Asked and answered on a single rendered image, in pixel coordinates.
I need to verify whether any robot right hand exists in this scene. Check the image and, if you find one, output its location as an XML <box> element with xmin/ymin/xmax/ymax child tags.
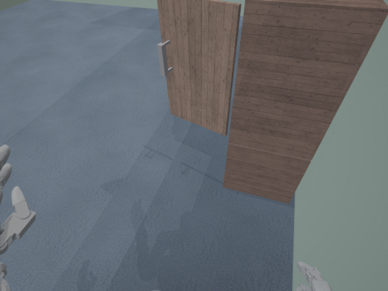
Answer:
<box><xmin>295</xmin><ymin>261</ymin><xmax>332</xmax><ymax>291</ymax></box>

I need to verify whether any cupboard door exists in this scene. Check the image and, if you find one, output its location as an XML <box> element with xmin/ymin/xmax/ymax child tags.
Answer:
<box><xmin>157</xmin><ymin>0</ymin><xmax>241</xmax><ymax>136</ymax></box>

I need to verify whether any robot left hand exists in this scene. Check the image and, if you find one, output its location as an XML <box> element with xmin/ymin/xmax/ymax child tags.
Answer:
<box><xmin>0</xmin><ymin>144</ymin><xmax>36</xmax><ymax>255</ymax></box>

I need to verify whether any handle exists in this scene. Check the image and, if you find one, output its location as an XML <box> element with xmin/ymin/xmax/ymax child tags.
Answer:
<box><xmin>157</xmin><ymin>40</ymin><xmax>173</xmax><ymax>77</ymax></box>

